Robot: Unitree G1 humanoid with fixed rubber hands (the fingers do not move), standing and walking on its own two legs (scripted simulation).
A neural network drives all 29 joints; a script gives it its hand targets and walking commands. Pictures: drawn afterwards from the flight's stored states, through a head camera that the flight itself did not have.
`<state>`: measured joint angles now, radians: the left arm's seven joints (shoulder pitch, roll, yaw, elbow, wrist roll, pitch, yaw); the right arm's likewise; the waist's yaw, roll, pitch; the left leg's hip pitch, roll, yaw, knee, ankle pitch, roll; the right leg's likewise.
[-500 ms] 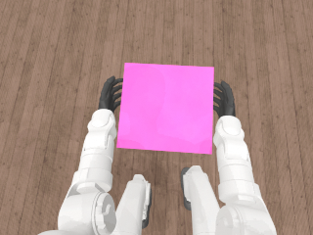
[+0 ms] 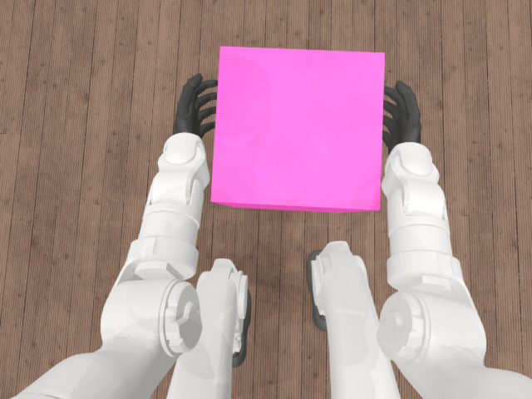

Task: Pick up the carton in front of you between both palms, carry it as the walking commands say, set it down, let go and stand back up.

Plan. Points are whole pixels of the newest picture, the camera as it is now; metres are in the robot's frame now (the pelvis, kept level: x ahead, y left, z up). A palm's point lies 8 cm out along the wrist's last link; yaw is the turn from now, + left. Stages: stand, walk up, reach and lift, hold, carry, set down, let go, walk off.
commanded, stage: set down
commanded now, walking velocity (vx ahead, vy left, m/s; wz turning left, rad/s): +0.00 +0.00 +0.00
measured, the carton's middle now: (292, 147) +0.46 -0.06 -0.17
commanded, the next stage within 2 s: none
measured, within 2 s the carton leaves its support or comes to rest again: rests again in 1.78 s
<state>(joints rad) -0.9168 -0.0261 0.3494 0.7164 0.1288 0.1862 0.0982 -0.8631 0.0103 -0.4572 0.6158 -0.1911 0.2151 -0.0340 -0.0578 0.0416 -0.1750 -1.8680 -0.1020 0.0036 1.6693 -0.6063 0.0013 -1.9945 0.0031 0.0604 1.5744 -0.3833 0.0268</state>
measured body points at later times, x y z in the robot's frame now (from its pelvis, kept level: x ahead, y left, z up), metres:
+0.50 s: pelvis -0.03 -0.01 -0.11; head +0.32 -0.05 +0.18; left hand +0.53 +0.07 -0.26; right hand +0.47 -0.23 -0.26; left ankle +0.05 +0.11 -0.50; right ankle +0.12 -0.13 -0.50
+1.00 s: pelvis -0.02 +0.00 -0.15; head +0.33 -0.01 +0.12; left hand +0.53 +0.07 -0.32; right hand +0.49 -0.23 -0.30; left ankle +0.05 +0.11 -0.50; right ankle +0.12 -0.13 -0.50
